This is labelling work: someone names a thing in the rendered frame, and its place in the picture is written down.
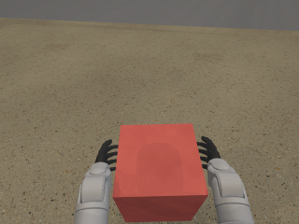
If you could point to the right robot forearm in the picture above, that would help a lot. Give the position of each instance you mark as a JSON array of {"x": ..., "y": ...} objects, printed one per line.
[{"x": 229, "y": 194}]

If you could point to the left robot hand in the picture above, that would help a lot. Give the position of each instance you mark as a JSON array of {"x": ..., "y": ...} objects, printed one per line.
[{"x": 103, "y": 154}]

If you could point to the carton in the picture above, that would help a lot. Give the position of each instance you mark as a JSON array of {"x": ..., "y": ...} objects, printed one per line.
[{"x": 159, "y": 175}]

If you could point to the right robot hand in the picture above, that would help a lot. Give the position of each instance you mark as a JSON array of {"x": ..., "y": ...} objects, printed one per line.
[{"x": 211, "y": 151}]

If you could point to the left robot forearm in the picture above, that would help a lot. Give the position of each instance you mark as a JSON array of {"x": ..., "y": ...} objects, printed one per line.
[{"x": 94, "y": 195}]

